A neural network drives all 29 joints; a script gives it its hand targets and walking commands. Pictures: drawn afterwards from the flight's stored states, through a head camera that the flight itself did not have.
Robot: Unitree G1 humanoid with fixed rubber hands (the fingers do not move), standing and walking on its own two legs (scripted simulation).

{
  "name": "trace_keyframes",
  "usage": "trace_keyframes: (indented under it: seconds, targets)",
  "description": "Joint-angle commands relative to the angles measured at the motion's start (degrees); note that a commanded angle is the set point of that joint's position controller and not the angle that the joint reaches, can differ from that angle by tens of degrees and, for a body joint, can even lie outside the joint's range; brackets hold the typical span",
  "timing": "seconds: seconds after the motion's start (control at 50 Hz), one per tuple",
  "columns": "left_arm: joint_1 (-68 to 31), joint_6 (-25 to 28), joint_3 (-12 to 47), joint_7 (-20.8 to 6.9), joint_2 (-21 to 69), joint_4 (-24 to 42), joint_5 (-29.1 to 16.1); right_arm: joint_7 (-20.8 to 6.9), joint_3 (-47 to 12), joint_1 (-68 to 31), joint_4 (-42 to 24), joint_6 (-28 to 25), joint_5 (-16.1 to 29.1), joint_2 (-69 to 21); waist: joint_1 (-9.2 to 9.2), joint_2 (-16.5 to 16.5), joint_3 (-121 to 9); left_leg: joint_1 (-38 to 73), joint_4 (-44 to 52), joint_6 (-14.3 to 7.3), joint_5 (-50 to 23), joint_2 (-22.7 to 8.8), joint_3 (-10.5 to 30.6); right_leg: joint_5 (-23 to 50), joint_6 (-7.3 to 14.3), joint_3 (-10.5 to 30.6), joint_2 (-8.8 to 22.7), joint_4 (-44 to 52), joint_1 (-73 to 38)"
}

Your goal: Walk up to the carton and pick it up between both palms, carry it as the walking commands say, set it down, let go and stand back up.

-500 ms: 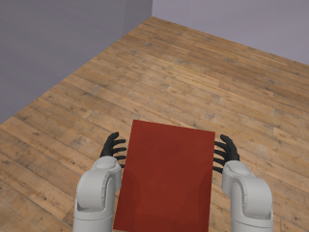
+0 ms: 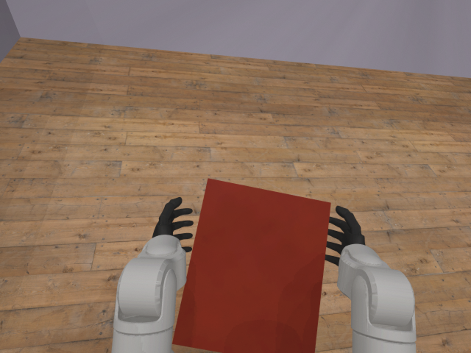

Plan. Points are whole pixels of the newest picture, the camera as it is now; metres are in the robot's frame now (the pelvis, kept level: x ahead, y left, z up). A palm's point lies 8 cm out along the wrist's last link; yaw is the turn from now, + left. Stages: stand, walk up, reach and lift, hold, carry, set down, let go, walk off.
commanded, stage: carry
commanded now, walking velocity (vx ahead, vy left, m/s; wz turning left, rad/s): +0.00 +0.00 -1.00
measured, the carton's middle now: (249, 263) +0.30 +0.01 -0.02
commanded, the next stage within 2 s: none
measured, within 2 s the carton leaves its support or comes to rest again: neither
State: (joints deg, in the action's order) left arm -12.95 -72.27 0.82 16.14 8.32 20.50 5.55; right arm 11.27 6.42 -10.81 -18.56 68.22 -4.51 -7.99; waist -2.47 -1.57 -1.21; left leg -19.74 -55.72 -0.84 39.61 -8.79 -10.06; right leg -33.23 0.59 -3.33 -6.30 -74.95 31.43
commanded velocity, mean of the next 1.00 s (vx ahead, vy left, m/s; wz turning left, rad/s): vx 0.00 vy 0.00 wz -0.82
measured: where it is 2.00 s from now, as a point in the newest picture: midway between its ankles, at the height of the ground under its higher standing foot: (269, 241)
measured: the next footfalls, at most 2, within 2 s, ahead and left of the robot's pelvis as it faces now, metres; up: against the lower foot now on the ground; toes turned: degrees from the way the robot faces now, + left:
right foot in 0.14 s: +0.11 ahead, -0.04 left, +0.00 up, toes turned -21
left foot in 0.32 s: +0.29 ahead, +0.23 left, +0.00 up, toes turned -16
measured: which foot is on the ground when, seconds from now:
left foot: down 0.00-0.10, up 0.12-0.30, down 0.32-0.74, up 0.76-0.88, down 0.90-1.00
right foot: up 0.00-0.12, down 0.14-0.30, up 0.32-0.70, down 0.72-0.90, up 0.92-1.00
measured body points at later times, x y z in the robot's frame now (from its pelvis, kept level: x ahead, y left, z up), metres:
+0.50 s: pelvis +0.25 +0.16 +0.01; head +0.31 +0.20 +0.45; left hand +0.58 +0.15 +0.07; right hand +0.44 -0.10 +0.09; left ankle +0.25 +0.24 -0.69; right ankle +0.12 +0.08 -0.59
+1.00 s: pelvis +0.45 +0.14 -0.01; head +0.51 +0.14 +0.44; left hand +0.74 -0.01 +0.06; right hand +0.51 -0.18 +0.08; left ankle +0.45 +0.24 -0.69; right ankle +0.33 +0.11 -0.63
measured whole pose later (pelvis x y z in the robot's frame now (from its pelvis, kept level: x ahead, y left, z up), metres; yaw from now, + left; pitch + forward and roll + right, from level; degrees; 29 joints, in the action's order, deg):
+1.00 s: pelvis +0.45 +0.14 -0.01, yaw -57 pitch +4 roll -6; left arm -12.1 -71.6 1.1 15.4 8.2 21.7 5.6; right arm 12.4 6.1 -11.0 -20.7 68.7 -3.7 -8.0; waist -3.1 -0.3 -1.2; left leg -23.5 -58.7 -2.0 39.6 -7.4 -8.2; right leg -36.3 2.0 -5.6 -3.7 -71.1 34.0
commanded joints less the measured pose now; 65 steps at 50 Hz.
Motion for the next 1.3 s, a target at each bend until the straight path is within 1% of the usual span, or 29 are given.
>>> trace_keyframes:
  seconds: [0.0, 0.06, 0.08, 0.1, 0.12, 0.18, 0.22, 0.26, 0.28, 0.32, 0.36, 0.48, 0.66, 0.7, 0.74, 0.78, 0.82, 0.84, 0.86, 0.88, 0.9, 1.0, 1.06, 1.12, 1.14, 1.16, 1.18, 1.22, 1.28]
  targets:
    - [-25.8, 6.06, 32.6, -13.1, 60.13, 14.14, -24.0, -10.95, -30.8, -25.12, -16.31, -4.02, 23.1, -58.25, 4.02, 22.22, -19.58, 47.53, 18.41, 20.36, -131.83, -7.36, 4.2, -3.04, 0.12, -14.76, -1.34, 5.26, 20.37]
    - [-24.11, 5.51, 31.45, -12.03, 57.17, 12.9, -21.68, -10.73, -27.64, -22.31, -11.99, -3.04, 22.23, -52.81, -3.15, 22.04, -22.78, 21.98, -19.54, 38.26, -178.35, 2.59, -15.66, 0.43, 3.41, -29.92, -9.74, 50.2, -21.14]
    - [-21.91, 5.99, 30.8, -11.17, 58.64, 12.61, -20.35, -10.87, -28.09, -24.1, -13.61, -3.64, 24.19, -51.26, -7.21, 2.56, -25.12, -12.91, -58.08, 39.49, -133.0, 4.9, -10.2, 18.47, 7.67, -18.03, -1.43, 56.62, -44.41]
    - [-22.28, 5.27, 30.14, -10.92, 59.57, 10.86, -20.5, -10.87, -29.17, -22.3, -11.55, -2.57, 23.7, -52.49, -5.03, -31.36, -29.2, -43.9, -94.78, 27.63, 11.45, 9.15, 7.54, 61.83, 20.27, 19.25, 23.57, 43.17, -63.31]
    - [-19.79, 4.91, 31.63, -11.09, 57.07, 9.87, -20.5, -10.65, -29.58, -28.28, -15.27, -3.28, 23.86, -52.66, -1.66, -16.36, -31.08, -43.0, -77.37, 15.3, 14.11, 4.89, 22.48, 75.86, 20.59, 35.38, 24.69, 39.85, -64.0]
    - [-28.58, 3.35, 32.24, -11.55, 58.35, 12.67, -20.04, -9.84, -27.18, -26.7, -11.7, -1.4, 21.66, -50.9, 1.48, 11.99, -11.1, -30.41, -25.51, 5.2, 13.54, -4.88, 29.82, 36.72, 13.18, 30.26, 29.94, 42.89, -23.09]
    - [-30.9, 1.7, 32.66, -12.49, 55.26, 12.27, -20.46, -10.28, -28.38, -23.39, -10.91, 0.16, 21.05, -51.52, 3.65, 1.75, -5.04, -8.13, 3.76, 5.46, 4.49, -3.05, 19.46, 37.17, 7.93, 15.2, 26.32, 41.14, -2.45]
    - [-26.37, 1.73, 30.99, -12.45, 56.69, 9.28, -20.34, -10.74, -30.33, -20.8, -8.67, 1.01, 21.38, -56.88, 5.35, -0.52, -14.12, 8.4, 32.6, 9.67, -33.86, 2.19, 6.53, 33.51, 2.19, 0.83, 13.16, 22.18, -9.24]
    - [-20.45, 1.53, 29.96, -12.81, 58.43, 6.25, -19.65, -10.34, -31.31, -21.76, -9.57, 0.67, 21.03, -56.15, 3.02, 19.69, -19.01, 20.99, 30.72, 8.7, -77.89, -10.25, 20.59, -2.85, -2.39, -3.84, 2.04, 2.98, 2.53]
    - [-24.94, 2.56, 33.84, -13.22, 59.0, 11.51, -22.9, -10.2, -29.8, -20.83, -10.1, -0.54, 20.73, -56.66, 1.88, 27.15, -27.02, 30.89, 20.33, 2.25, -110.81, -20.49, 31.76, -10.77, -3.98, 2.79, 4.12, -12.18, 8.58]
    - [-31.67, 3.13, 36.29, -14.55, 62.17, 15.18, -26.13, -9.79, -29.71, -22.11, -13.01, -1.54, 20.57, -60.48, 4.61, 17.39, -23.78, 32.96, 17.72, 6.21, -104.56, -15.56, 23.13, -6.79, -3.29, 1.52, 5.51, -11.77, 15.37]
    - [-26.58, 4.28, 33.26, -14.4, 60.9, 13.8, -24.85, -9.79, -31.38, -23.04, -16.65, -2.87, 21.98, -59.18, 5.29, 16.83, -25.18, 41.19, 16.19, 5.21, -103.92, -16.22, 13.19, -1.78, -1.83, -4.12, 6.34, -0.59, 21.2]
    - [-25.42, 4.17, 32.77, -13.33, 57.65, 13.66, -23.44, -10.46, -29.59, -21.48, -14.75, -2.15, 20.89, -54.1, 2.57, 22.89, -25.86, 32.62, 2.29, 15.67, -144.99, -8.3, -8.83, 7.3, 0.38, -25.06, -9.26, 35.94, -5.36]
    - [-21.71, 3.69, 30.66, -13.33, 58.51, 9.8, -21.76, -10.41, -29.56, -21.66, -13.31, -1.48, 20.53, -51.27, -2.18, 10.64, -29.88, 7.82, -26.46, 15.58, -110.78, -8.21, -5.93, 27.66, 6.86, -7.22, -1.51, 45.51, -30.68]
    - [-18.77, 3.12, 31.85, -13.4, 59.26, 6.82, -20.75, -11.03, -29.84, -23.25, -15.17, -0.7, 19.73, -50.27, -0.74, -22.91, -29.23, -33.04, -57.53, 15.69, 10.78, 7.14, 7.09, 98.18, 30.42, 40.28, 28.19, 36.36, -46.96]
    - [-27.05, 4.1, 33.21, -13.62, 60.07, 12.1, -21.92, -11.26, -28.69, -26.99, -12.63, -1.9, 21.61, -53.09, 1.34, 4.95, -19.65, -22.68, -23.38, 6.55, 10.4, -0.56, 20.16, 67.28, 19.57, 33.85, 24.76, 38.55, -27.41]
    - [-32.07, 3.34, 35.02, -13.98, 61.41, 12.83, -22.99, -11.55, -28.37, -23.75, -11.18, -1.23, 21.08, -53.05, 3.39, 1.71, -8.28, -10.48, 10.86, 5.17, 17.15, -1.67, 19.94, 59.38, 11.15, 24.68, 23.91, 33.79, -4.53]
    - [-32.15, 3.08, 35.36, -14.09, 61.4, 12.27, -23.23, -11.78, -29.93, -22.82, -11.69, -0.98, 21.09, -54.69, 4.94, -0.34, -9.86, -3.8, 27.81, 6.88, -2.33, 0.68, 13.32, 62.65, 7.68, 15.62, 19.87, 26.77, -6.57]
    - [-28.52, 3.8, 34.14, -14.11, 60.89, 11.66, -24.13, -11.82, -30.7, -23.14, -12.24, -1.17, 21.21, -57.26, 5.37, 5.82, -21.3, 15.76, 33.61, 7.89, -44.08, -2.05, 13.05, 40.38, 3.43, 5.78, 12.23, 13.53, -2.16]
    - [-24.0, 3.65, 32.9, -13.89, 61.64, 9.46, -23.36, -11.35, -31.07, -22.94, -11.46, -1.41, 21.36, -56.93, 2.42, 24.68, -24.98, 30.77, 24.65, 5.71, -98.22, -16.3, 26.1, -4.59, 0.05, -2.09, 2.95, -1.25, 13.41]
    - [-25.87, 3.69, 33.23, -13.67, 58.94, 10.13, -23.63, -10.83, -30.2, -19.57, -9.23, -1.4, 20.71, -55.98, 2.44, 23.04, -26.48, 34.1, 16.33, 2.64, -124.27, -18.22, 27.03, -10.02, -0.47, -1.0, 4.25, -2.43, 15.36]
    - [-28.07, 5.4, 31.91, -13.32, 59.58, 15.6, -23.99, -10.75, -32.92, -26.88, -19.15, -2.21, 23.88, -56.83, 5.73, 20.16, -19.96, 41.85, 16.0, 7.4, -125.72, -9.41, 20.7, -7.47, -0.6, -7.15, 1.26, 1.79, 25.24]
    - [-22.49, 5.09, 31.34, -12.76, 58.38, 13.4, -22.19, -10.71, -32.31, -23.15, -17.47, -1.22, 22.56, -54.7, 3.96, 19.06, -24.31, 41.56, 12.57, 10.09, -142.38, -5.82, 11.81, 0.63, 0.94, -12.36, -2.65, 18.71, 12.82]
    - [-19.32, 5.57, 31.11, -12.32, 59.13, 12.49, -21.27, -10.95, -32.33, -22.22, -16.61, -1.64, 22.34, -51.97, -1.03, 15.53, -33.43, 16.61, -15.98, 20.49, -154.88, -2.95, 1.53, 17.2, 1.71, -15.51, -2.97, 42.19, -22.28]
    - [-18.46, 5.79, 31.05, -12.08, 60.2, 11.61, -20.86, -11.06, -32.35, -22.75, -16.0, -1.56, 22.57, -50.39, -4.57, -0.76, -37.59, -13.17, -45.26, 22.59, -102.87, 1.23, 0.69, 53.29, 10.01, -1.04, 9.7, 45.09, -46.01]
    - [-20.65, 5.77, 32.52, -12.33, 59.37, 11.18, -21.6, -11.31, -32.53, -23.92, -17.11, -1.43, 21.64, -51.31, -1.77, -22.79, -37.62, -40.06, -56.67, 17.24, 3.89, 11.07, 6.18, 112.05, 23.18, 25.4, 27.98, 31.48, -66.88]
    - [-17.53, 5.09, 33.08, -12.62, 58.75, 7.95, -20.54, -11.3, -31.54, -24.89, -15.43, -1.4, 20.54, -49.66, -0.15, -17.44, -33.38, -39.98, -54.56, 11.94, 17.7, 6.36, 17.23, 104.83, 24.81, 35.05, 31.97, 35.43, -52.97]
    - [-25.83, 5.39, 32.77, -13.15, 59.06, 11.41, -21.31, -11.52, -31.63, -26.67, -13.02, -1.36, 21.35, -51.88, 1.71, 3.44, -17.66, -35.67, -27.77, 4.01, 15.12, 0.62, 23.39, 69.6, 17.38, 31.42, 29.46, 34.27, -33.78]
    - [-27.25, 4.15, 33.75, -13.4, 59.24, 10.25, -22.43, -11.93, -30.43, -22.98, -11.41, 0.16, 20.83, -51.92, 3.98, -0.29, -12.78, -7.82, 23.0, 3.23, -7.01, 2.75, 10.97, 55.28, 7.43, 5.31, 23.61, 28.44, -14.2]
